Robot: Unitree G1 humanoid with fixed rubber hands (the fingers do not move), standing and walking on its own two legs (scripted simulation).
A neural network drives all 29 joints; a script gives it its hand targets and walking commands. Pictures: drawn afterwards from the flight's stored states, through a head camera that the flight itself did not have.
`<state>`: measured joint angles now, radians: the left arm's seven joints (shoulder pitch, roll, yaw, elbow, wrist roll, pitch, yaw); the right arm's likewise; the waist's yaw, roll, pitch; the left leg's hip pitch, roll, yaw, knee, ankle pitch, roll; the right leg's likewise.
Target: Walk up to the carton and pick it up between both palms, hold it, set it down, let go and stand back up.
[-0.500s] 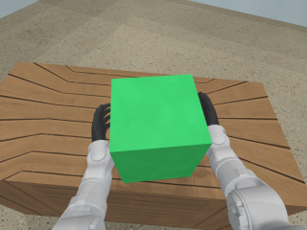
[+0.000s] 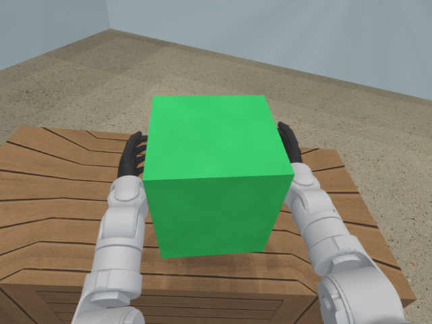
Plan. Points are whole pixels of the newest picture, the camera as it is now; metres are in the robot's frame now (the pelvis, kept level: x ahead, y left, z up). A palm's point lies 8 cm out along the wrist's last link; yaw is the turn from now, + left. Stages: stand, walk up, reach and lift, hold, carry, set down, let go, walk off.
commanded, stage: reach and lift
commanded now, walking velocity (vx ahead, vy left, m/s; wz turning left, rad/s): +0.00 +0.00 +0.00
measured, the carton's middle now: (211, 178) +0.38 +0.01 +0.10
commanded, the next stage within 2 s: hold in 1.32 s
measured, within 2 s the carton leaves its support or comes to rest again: neither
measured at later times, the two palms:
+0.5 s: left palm (136, 161) +0.37 +0.15 +0.16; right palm (302, 170) +0.36 -0.15 +0.16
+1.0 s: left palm (131, 155) +0.37 +0.15 +0.17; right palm (301, 161) +0.36 -0.15 +0.17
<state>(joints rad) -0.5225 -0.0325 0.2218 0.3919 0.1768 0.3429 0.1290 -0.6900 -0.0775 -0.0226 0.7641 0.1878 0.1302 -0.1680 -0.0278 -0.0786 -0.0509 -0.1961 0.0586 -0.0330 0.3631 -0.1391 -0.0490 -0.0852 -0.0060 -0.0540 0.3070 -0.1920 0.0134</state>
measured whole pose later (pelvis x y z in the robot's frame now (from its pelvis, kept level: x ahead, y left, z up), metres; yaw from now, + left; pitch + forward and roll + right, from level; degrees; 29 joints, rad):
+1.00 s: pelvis +0.00 +0.01 +0.00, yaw +0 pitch -4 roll -1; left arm -0.53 -0.03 0.23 0.13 0.22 0.61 0.05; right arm -0.63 -0.07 0.00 0.49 0.24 0.35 -0.23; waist -0.09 -0.06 -0.02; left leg -0.13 0.04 -0.02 0.35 -0.14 -0.03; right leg -0.02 -0.02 -0.04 0.27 -0.18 0.03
